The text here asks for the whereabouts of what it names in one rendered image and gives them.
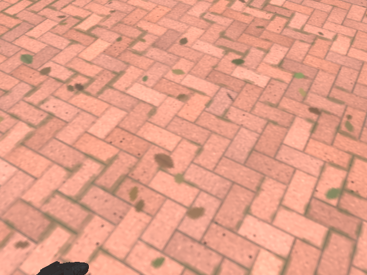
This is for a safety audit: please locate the robot left hand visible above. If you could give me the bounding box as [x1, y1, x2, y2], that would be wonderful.
[36, 261, 89, 275]

